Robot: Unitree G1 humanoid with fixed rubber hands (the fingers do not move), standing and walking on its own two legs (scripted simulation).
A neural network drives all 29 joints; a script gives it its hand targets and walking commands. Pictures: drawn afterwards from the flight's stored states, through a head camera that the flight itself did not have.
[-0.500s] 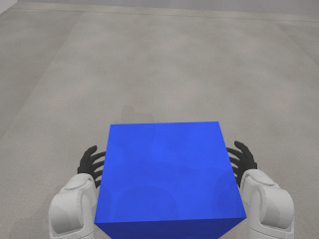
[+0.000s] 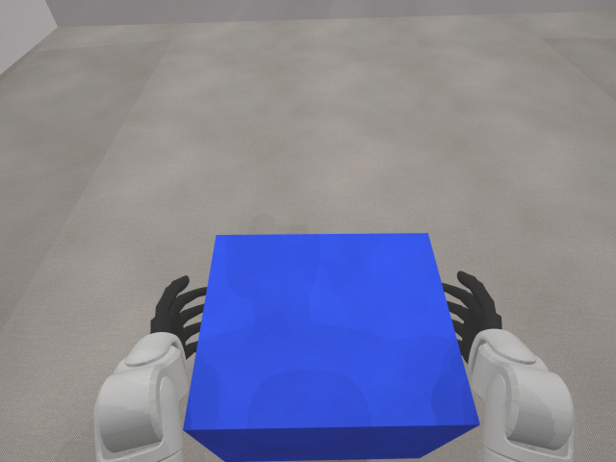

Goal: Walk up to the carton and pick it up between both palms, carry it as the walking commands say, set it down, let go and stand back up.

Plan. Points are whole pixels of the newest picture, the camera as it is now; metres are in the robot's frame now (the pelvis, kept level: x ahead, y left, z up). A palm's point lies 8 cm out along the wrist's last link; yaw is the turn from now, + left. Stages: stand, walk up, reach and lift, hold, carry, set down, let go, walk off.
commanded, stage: carry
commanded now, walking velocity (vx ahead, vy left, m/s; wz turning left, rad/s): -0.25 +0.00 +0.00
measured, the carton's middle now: (322, 352) +0.27 +0.01 +0.01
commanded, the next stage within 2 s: none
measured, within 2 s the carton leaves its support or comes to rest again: neither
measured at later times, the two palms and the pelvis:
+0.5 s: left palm out of the picture +0.06 +0.18 +0.08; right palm out of the picture +0.07 -0.17 +0.07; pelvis -0.18 +0.00 +0.00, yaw +0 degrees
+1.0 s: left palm out of the picture -0.10 +0.22 +0.08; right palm out of the picture -0.08 -0.13 +0.09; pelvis -0.35 +0.03 +0.00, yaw +0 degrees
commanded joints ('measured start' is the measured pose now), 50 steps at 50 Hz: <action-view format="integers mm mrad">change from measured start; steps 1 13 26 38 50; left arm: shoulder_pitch -412 -543 -511 -580 -427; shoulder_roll -713 -728 -777 -783 -763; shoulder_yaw -762 -812 -797 -856 -828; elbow -65 -131 -179 -133 -131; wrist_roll -405 -449 -452 -461 -458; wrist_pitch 7 10 -15 -12 13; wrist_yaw -207 -199 -217 -201 -192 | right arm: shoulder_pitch -497 -491 -610 -489 -421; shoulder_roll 686 724 742 748 719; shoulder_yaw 799 776 852 772 799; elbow -92 -68 -216 -73 -132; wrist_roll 433 426 482 440 427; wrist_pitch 31 31 5 21 26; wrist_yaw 161 176 165 193 169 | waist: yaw -54 -48 -48 -59 -47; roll -212 149 -201 105 176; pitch -308 -285 -226 -236 -450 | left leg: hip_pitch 161 233 -14 179 427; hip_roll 43 291 22 334 289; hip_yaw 22 -273 -9 -282 -238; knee -382 -533 316 -522 -415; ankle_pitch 110 289 -1 446 551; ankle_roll -29 153 -42 143 123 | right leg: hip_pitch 141 -123 -21 -194 41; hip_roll -209 32 -233 47 65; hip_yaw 150 33 142 103 -18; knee -85 371 -258 655 -105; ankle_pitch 418 -256 238 -231 -183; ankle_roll -103 28 -149 25 18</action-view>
